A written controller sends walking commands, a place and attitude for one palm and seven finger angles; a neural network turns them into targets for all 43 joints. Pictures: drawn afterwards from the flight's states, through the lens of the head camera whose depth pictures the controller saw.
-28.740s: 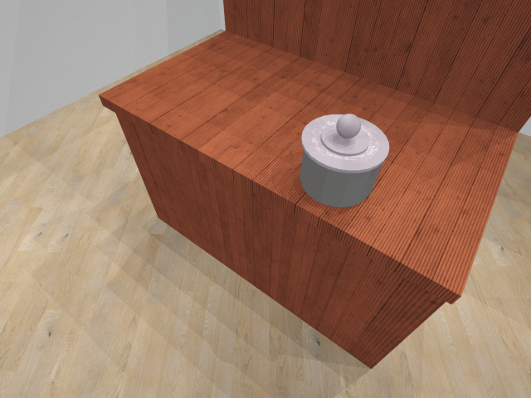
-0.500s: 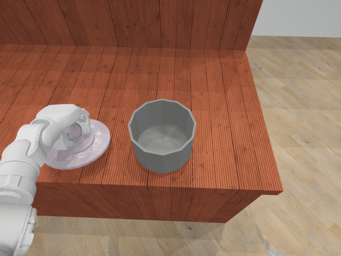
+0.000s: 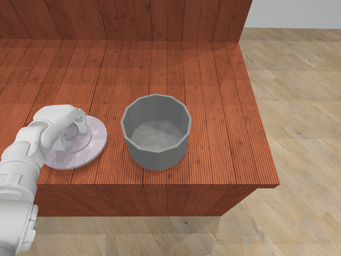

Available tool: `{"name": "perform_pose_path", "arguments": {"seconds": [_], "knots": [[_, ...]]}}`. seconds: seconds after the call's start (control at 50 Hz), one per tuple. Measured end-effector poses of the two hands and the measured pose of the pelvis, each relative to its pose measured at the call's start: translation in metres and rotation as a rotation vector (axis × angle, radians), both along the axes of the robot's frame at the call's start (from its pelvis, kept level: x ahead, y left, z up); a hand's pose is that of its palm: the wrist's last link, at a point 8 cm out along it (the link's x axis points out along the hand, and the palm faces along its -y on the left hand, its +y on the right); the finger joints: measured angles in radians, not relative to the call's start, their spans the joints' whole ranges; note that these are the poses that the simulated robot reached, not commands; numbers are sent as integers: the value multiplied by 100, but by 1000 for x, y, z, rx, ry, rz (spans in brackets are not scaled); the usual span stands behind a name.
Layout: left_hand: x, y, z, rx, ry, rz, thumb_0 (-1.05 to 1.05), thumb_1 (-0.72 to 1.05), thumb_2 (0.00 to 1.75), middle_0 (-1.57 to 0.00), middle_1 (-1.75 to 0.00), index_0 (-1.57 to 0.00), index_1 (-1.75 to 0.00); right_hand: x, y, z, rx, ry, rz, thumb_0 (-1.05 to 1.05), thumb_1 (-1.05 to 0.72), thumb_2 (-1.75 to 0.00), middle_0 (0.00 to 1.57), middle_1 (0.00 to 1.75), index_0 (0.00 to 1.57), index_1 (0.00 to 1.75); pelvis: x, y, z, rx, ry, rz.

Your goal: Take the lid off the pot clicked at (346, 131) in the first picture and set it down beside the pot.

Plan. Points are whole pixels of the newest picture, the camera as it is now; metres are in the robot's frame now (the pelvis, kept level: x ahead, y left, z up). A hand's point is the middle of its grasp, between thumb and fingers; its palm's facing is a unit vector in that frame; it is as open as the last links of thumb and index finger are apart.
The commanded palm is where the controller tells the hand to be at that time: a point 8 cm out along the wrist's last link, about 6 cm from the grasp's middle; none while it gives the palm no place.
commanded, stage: open the fingers wide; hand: left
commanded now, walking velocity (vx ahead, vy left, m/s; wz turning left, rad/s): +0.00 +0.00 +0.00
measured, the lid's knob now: (68, 130) +0.43 +0.28 -0.02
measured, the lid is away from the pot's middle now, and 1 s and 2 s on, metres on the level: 0.24 0.25 0.25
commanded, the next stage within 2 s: raise the empty hand in 1.06 s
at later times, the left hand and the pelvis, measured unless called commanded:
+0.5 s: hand (60, 137) +0.40 +0.28 +0.00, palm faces -0.46 -0.07 -0.89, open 7.7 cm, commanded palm +0.41 +0.28 +0.06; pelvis +0.00 -0.01 +0.00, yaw +0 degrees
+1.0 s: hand (59, 138) +0.39 +0.28 +0.00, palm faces -0.43 -0.06 -0.90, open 10.8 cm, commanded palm +0.40 +0.28 +0.06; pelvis +0.00 +0.00 +0.00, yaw +0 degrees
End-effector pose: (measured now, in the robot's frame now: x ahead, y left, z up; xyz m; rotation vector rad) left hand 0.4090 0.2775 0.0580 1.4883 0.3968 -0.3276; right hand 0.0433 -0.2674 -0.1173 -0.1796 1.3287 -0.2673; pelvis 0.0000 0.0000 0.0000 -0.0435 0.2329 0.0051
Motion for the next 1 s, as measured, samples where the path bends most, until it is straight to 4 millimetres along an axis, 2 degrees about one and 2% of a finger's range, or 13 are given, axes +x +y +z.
{"name": "perform_pose_path", "arguments": {"seconds": [0.3,0.52,0.84,1.0], "knots": [[-2,7,-6,11,16,30,0,18,94,-68,-86,-76,-90,0,-9,1,-32,-27,-4,0,-91,-90,21,30,20,30,-3,-5,-4,-3,12,-5],[-4,10,-3,-2,10,17,0,19,90,-61,-86,-66,-88,-2,-14,3,-50,-12,-5,0,-91,-90,21,30,20,30,-1,-5,-4,-6,12,-2],[-7,6,3,-5,-17,6,0,4,75,-44,-84,-45,-84,9,0,-3,-1,-34,6,0,-91,-90,21,30,20,30,-3,-1,-4,-5,5,-1],[-12,9,3,3,-20,17,0,-2,72,-40,-82,-40,-82,11,2,-1,4,-51,11,0,-91,-90,21,30,20,30,-5,-1,-4,-5,-2,-1]]}}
